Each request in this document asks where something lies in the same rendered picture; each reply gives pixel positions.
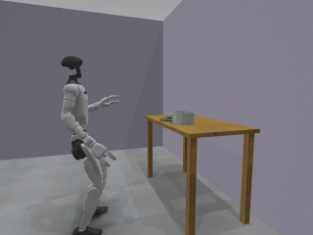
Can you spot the lid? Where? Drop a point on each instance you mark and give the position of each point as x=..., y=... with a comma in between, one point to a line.
x=166, y=119

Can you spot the right robot hand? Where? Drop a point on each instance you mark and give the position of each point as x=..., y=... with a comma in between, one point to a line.
x=98, y=150

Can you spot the right robot upper arm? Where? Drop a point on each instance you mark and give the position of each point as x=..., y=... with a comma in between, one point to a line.
x=70, y=93

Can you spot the left robot hand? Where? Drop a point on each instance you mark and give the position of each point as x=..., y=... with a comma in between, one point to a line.
x=106, y=103

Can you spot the robot left forearm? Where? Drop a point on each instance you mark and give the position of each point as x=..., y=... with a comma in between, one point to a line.
x=94, y=107

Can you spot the pot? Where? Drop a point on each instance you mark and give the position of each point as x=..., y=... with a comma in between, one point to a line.
x=183, y=117

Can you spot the table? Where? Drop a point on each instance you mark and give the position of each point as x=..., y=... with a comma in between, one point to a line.
x=205, y=127

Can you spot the right robot shin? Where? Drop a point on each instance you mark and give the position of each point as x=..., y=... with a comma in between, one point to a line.
x=91, y=203

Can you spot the robot left foot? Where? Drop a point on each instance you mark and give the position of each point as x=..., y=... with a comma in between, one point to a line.
x=100, y=210

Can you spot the robot right forearm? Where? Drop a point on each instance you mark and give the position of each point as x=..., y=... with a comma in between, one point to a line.
x=73, y=126

